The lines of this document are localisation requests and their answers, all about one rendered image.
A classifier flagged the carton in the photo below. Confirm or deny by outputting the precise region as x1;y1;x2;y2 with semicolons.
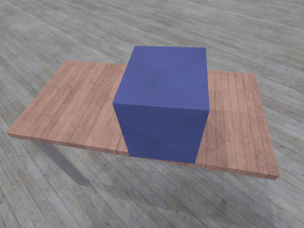
112;46;210;164

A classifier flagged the table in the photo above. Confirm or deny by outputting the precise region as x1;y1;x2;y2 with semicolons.
6;60;279;185

